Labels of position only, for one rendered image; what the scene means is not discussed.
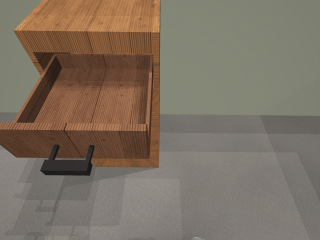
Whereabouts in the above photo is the handle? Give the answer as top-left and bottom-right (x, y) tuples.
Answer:
(40, 144), (95, 176)

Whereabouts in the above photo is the cabinet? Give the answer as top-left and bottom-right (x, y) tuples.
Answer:
(13, 0), (161, 168)

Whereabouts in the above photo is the drawer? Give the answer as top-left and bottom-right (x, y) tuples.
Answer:
(0, 53), (154, 159)

